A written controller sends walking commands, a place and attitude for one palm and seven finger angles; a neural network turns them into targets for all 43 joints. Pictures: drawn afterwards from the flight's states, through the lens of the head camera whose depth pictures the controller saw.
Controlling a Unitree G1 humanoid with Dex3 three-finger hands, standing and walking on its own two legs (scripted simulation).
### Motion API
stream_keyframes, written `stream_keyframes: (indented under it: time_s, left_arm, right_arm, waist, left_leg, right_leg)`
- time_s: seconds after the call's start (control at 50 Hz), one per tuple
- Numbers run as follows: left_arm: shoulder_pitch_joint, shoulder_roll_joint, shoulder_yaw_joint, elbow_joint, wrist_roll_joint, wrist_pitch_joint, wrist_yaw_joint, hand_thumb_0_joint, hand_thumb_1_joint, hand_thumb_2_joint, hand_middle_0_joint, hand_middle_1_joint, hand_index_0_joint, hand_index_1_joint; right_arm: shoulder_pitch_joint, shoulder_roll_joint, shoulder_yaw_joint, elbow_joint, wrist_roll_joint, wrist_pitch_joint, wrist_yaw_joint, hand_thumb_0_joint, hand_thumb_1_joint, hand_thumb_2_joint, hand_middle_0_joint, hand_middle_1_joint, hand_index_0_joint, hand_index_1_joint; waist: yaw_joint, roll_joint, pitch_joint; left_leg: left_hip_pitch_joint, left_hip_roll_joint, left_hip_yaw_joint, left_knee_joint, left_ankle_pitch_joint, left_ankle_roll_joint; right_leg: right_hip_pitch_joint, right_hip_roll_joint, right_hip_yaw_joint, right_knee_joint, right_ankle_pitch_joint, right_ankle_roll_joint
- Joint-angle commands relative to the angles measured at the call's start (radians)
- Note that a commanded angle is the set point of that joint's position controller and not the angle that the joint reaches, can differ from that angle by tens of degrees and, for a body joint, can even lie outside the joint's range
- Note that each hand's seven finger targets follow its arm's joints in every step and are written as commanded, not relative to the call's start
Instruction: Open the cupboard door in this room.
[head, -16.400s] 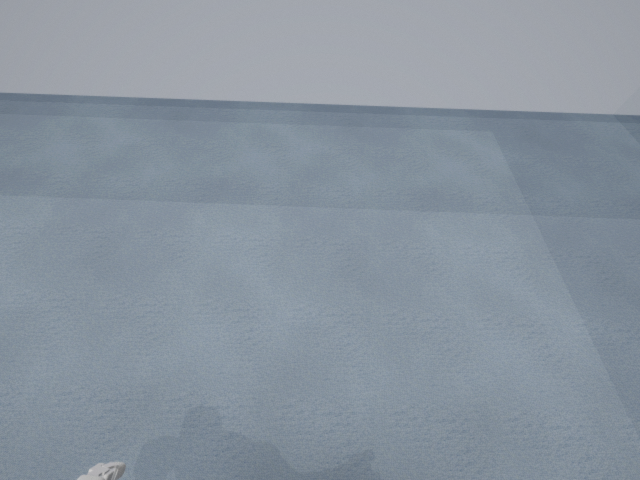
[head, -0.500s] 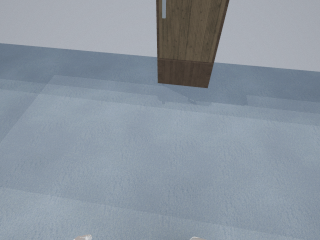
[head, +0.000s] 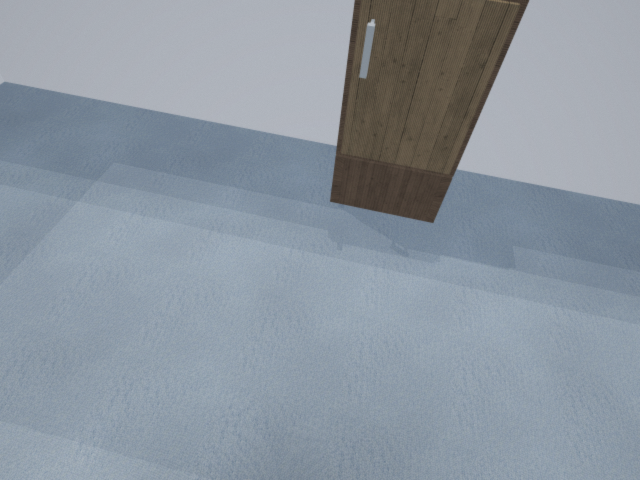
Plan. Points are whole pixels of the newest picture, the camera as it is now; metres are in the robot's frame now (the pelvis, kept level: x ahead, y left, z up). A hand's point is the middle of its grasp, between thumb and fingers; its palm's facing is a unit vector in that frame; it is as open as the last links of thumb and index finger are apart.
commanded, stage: stand and wait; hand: left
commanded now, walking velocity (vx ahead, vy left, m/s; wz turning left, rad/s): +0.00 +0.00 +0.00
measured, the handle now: (367, 48) +1.29 -0.03 -0.04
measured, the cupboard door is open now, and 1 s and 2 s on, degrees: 0 0 0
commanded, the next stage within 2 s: look at it before walking up in 0.72 s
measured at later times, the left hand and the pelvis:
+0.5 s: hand (225, 461) +0.17 +0.14 -0.16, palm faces +0.05 -0.97 -0.22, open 7.2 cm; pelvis +0.10 -0.04 +0.01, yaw +1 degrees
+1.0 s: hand out of the picture +0.07 +0.13 -0.16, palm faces +0.07 -0.98 -0.17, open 7.4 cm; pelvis +0.11 -0.03 +0.01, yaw +1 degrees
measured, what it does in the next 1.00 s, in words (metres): walks ahead: right foot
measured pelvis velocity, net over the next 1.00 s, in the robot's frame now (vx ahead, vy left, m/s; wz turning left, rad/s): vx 0.11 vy -0.03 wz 0.02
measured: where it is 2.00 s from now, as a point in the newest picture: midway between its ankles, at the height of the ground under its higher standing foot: outside the picture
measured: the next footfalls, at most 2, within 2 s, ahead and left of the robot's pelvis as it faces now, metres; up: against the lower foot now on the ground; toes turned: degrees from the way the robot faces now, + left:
right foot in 0.26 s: +0.15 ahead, -0.13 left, +0.00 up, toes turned -8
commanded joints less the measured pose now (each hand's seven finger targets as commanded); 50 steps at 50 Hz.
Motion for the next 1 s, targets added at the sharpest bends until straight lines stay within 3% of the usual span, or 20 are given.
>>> stream_keyframes:
  time_s: [0.0, 0.02, 0.04, 0.08, 0.16, 0.2, 0.22, 0.24, 0.26, 0.28, 0.3, 0.32, 0.36, 0.4, 0.44, 0.48, 0.64, 0.72, 0.76, 0.98]
  left_arm:
    - [-0.077, 0.028, -0.001, -0.091, -0.004, -0.032, -0.002, 0.000, 0.900, 0.900, -0.200, -0.300, -0.200, -0.300]
    - [-0.044, 0.015, -0.005, -0.081, -0.006, -0.025, 0.000, 0.000, 0.900, 0.900, -0.200, -0.300, -0.200, -0.300]
    - [-0.033, 0.011, -0.007, -0.074, -0.008, -0.018, 0.003, 0.000, 0.900, 0.900, -0.200, -0.300, -0.200, -0.300]
    - [-0.044, -0.002, -0.008, -0.077, -0.008, -0.008, 0.011, 0.000, 0.900, 0.900, -0.200, -0.300, -0.200, -0.300]
    - [-0.062, -0.006, -0.018, -0.089, -0.006, 0.002, 0.019, 0.000, 0.900, 0.900, -0.200, -0.300, -0.200, -0.300]
    - [-0.033, 0.011, -0.016, -0.075, -0.005, -0.003, 0.021, 0.000, 0.900, 0.900, -0.200, -0.300, -0.200, -0.300]
    - [-0.007, 0.041, -0.014, -0.063, -0.004, -0.009, 0.024, 0.000, 0.900, 0.900, -0.200, -0.300, -0.200, -0.300]
    - [0.004, 0.088, -0.013, -0.056, -0.002, -0.018, 0.030, 0.000, 0.900, 0.900, -0.200, -0.300, -0.200, -0.300]
    - [-0.037, 0.127, -0.013, -0.061, -0.006, -0.021, 0.031, 0.000, 0.900, 0.900, -0.200, -0.300, -0.200, -0.300]
    - [-0.049, 0.143, -0.002, -0.062, -0.011, -0.029, 0.032, 0.000, 0.900, 0.900, -0.200, -0.300, -0.200, -0.300]
    - [-0.069, 0.130, -0.004, -0.066, -0.013, -0.032, 0.033, 0.000, 0.900, 0.900, -0.200, -0.300, -0.200, -0.300]
    - [-0.091, 0.110, -0.008, -0.067, -0.014, -0.032, 0.035, 0.000, 0.900, 0.900, -0.200, -0.300, -0.200, -0.300]
    - [-0.110, 0.095, -0.011, -0.064, -0.020, -0.035, 0.040, 0.000, 0.900, 0.900, -0.200, -0.300, -0.200, -0.300]
    - [-0.112, 0.075, -0.014, -0.066, -0.026, -0.032, 0.043, 0.000, 0.900, 0.900, -0.200, -0.300, -0.200, -0.300]
    - [-0.117, 0.067, -0.015, -0.066, -0.023, -0.023, 0.043, 0.000, 0.900, 0.900, -0.200, -0.300, -0.200, -0.300]
    - [-0.095, 0.061, -0.017, -0.059, -0.023, -0.020, 0.044, 0.000, 0.900, 0.900, -0.200, -0.300, -0.200, -0.300]
    - [-0.057, 0.066, -0.022, -0.048, -0.020, -0.020, 0.047, 0.000, 0.900, 0.900, -0.200, -0.300, -0.200, -0.300]
    - [-0.047, 0.063, -0.026, -0.042, -0.018, -0.017, 0.046, 0.000, 0.900, 0.900, -0.200, -0.300, -0.200, -0.300]
    - [-0.034, 0.064, -0.027, -0.037, -0.018, -0.019, 0.046, 0.000, 0.900, 0.900, -0.200, -0.300, -0.200, -0.300]
    - [0.000, 0.051, -0.032, -0.022, -0.016, -0.018, 0.045, 0.000, 0.900, 0.900, -0.200, -0.300, -0.200, -0.300]
  right_arm:
    - [0.173, -0.115, -0.010, 0.042, 0.007, 0.006, -0.026, 0.000, -0.900, -0.900, 0.200, 0.300, 0.200, 0.300]
    - [0.158, -0.109, -0.007, 0.044, 0.011, 0.002, -0.029, 0.000, -0.900, -0.900, 0.200, 0.300, 0.200, 0.300]
    - [0.159, -0.102, -0.006, 0.050, 0.015, 0.000, -0.031, 0.000, -0.900, -0.900, 0.200, 0.300, 0.200, 0.300]
    - [0.159, -0.083, -0.011, 0.060, 0.014, 0.003, -0.034, 0.000, -0.900, -0.900, 0.200, 0.300, 0.200, 0.300]
    - [0.128, -0.094, -0.013, 0.069, 0.013, 0.023, -0.034, 0.000, -0.900, -0.900, 0.200, 0.300, 0.200, 0.300]
    - [0.122, -0.080, -0.011, 0.082, 0.016, 0.033, -0.034, 0.000, -0.900, -0.900, 0.200, 0.300, 0.200, 0.300]
    - [0.125, -0.059, -0.007, 0.089, 0.019, 0.034, -0.033, 0.000, -0.900, -0.900, 0.200, 0.300, 0.200, 0.300]
    - [0.145, -0.024, 0.000, 0.090, 0.024, 0.035, -0.030, 0.000, -0.900, -0.900, 0.200, 0.300, 0.200, 0.300]
    - [0.178, 0.009, 0.009, 0.092, 0.028, 0.045, -0.026, 0.000, -0.900, -0.900, 0.200, 0.300, 0.200, 0.300]
    - [0.201, 0.016, 0.011, 0.103, 0.022, 0.064, -0.029, 0.000, -0.900, -0.900, 0.200, 0.300, 0.200, 0.300]
    - [0.199, 0.002, 0.011, 0.111, 0.019, 0.068, -0.028, 0.000, -0.900, -0.900, 0.200, 0.300, 0.200, 0.300]
    - [0.212, 0.001, 0.012, 0.120, 0.021, 0.065, -0.030, 0.000, -0.900, -0.900, 0.200, 0.300, 0.200, 0.300]
    - [0.256, 0.010, 0.016, 0.149, 0.025, 0.056, -0.033, 0.000, -0.900, -0.900, 0.200, 0.300, 0.200, 0.300]
    - [0.264, 0.004, 0.019, 0.165, 0.023, 0.047, -0.034, 0.000, -0.900, -0.900, 0.200, 0.300, 0.200, 0.300]
    - [0.237, 0.003, 0.019, 0.167, 0.023, 0.045, -0.036, 0.000, -0.900, -0.900, 0.200, 0.300, 0.200, 0.300]
    - [0.232, 0.004, 0.018, 0.168, 0.022, 0.047, -0.040, 0.000, -0.900, -0.900, 0.200, 0.300, 0.200, 0.300]
    - [0.223, -0.005, 0.020, 0.158, 0.023, 0.055, -0.047, 0.000, -0.900, -0.900, 0.200, 0.300, 0.200, 0.300]
    - [0.213, -0.009, 0.021, 0.154, 0.023, 0.061, -0.047, 0.000, -0.900, -0.900, 0.200, 0.300, 0.200, 0.300]
    - [0.211, -0.014, 0.021, 0.151, 0.024, 0.060, -0.047, 0.000, -0.900, -0.900, 0.200, 0.300, 0.200, 0.300]
    - [0.211, -0.018, 0.023, 0.143, 0.026, 0.057, -0.046, 0.000, -0.900, -0.900, 0.200, 0.300, 0.200, 0.300]
  waist:
    - [-0.064, 0.173, -0.015]
    - [-0.044, 0.182, -0.059]
    - [-0.041, 0.176, -0.085]
    - [-0.035, 0.158, -0.078]
    - [-0.025, 0.171, -0.042]
    - [0.000, 0.142, -0.022]
    - [0.014, 0.090, -0.027]
    - [0.007, -0.014, -0.035]
    - [-0.025, -0.104, 0.000]
    - [-0.028, -0.249, -0.013]
    - [-0.025, -0.246, -0.009]
    - [-0.038, -0.194, -0.014]
    - [-0.054, -0.108, -0.074]
    - [-0.047, -0.023, -0.090]
    - [-0.036, 0.040, -0.053]
    - [-0.030, 0.074, -0.037]
    - [-0.035, 0.037, -0.027]
    - [-0.039, 0.016, 0.017]
    - [-0.040, 0.019, -0.005]
    - [-0.040, 0.042, 0.024]
  left_leg:
    - [0.199, 0.253, -0.246, -0.336, 0.441, 0.109]
    - [0.227, 0.226, -0.181, -0.318, 0.552, 0.103]
    - [0.229, 0.208, -0.144, -0.307, 0.608, 0.099]
    - [0.205, 0.194, -0.114, -0.304, 0.649, 0.099]
    - [0.148, 0.179, -0.103, -0.275, 0.487, 0.095]
    - [0.095, 0.144, -0.100, -0.230, 0.336, 0.057]
    - [0.072, 0.105, -0.083, -0.183, 0.235, 0.016]
    - [0.021, 0.050, -0.057, -0.135, 0.074, -0.025]
    - [-0.006, 0.001, -0.036, -0.133, -0.109, -0.054]
    - [0.046, -0.016, -0.041, -0.083, -0.183, -0.064]
    - [0.071, -0.004, -0.067, -0.044, -0.201, -0.060]
    - [0.072, 0.001, -0.083, -0.049, -0.165, -0.057]
    - [0.102, 0.010, -0.104, -0.151, -0.019, -0.055]
    - [0.172, 0.031, -0.118, -0.225, 0.191, -0.049]
    - [0.167, 0.047, -0.113, -0.249, 0.228, -0.046]
    - [0.170, 0.050, -0.110, -0.248, 0.271, -0.043]
    - [0.195, 0.046, -0.104, -0.263, 0.225, -0.041]
    - [0.193, 0.042, -0.102, -0.276, 0.158, -0.039]
    - [0.207, 0.040, -0.102, -0.275, 0.156, -0.036]
    - [0.190, 0.035, -0.108, -0.293, 0.099, -0.028]
  right_leg:
    - [-0.266, -0.054, 0.054, 0.177, 0.075, 0.010]
    - [-0.240, -0.049, 0.049, 0.142, 0.110, 0.020]
    - [-0.205, -0.042, 0.043, 0.103, 0.124, 0.024]
    - [-0.162, -0.034, 0.034, 0.013, 0.160, 0.028]
    - [-0.039, -0.013, -0.002, -0.231, 0.221, 0.032]
    - [0.063, -0.006, -0.017, -0.390, 0.349, 0.033]
    - [0.124, -0.028, 0.011, -0.475, 0.436, 0.030]
    - [0.167, -0.113, 0.118, -0.515, 0.554, 0.002]
    - [0.137, -0.216, 0.193, -0.556, 0.568, -0.053]
    - [0.078, -0.247, 0.243, -0.630, 0.526, -0.102]
    - [0.055, -0.236, 0.238, -0.655, 0.554, -0.121]
    - [0.080, -0.215, 0.207, -0.626, 0.631, -0.128]
    - [0.155, -0.177, 0.141, -0.542, 0.755, -0.116]
    - [0.133, -0.114, 0.082, -0.506, 0.693, -0.070]
    - [0.125, -0.084, 0.059, -0.512, 0.610, -0.042]
    - [0.133, -0.074, 0.056, -0.509, 0.628, -0.038]
    - [0.145, -0.080, 0.063, -0.535, 0.662, -0.039]
    - [0.108, -0.075, 0.070, -0.564, 0.580, -0.037]
    - [0.114, -0.075, 0.074, -0.569, 0.580, -0.037]
    - [0.090, -0.067, 0.080, -0.597, 0.454, -0.036]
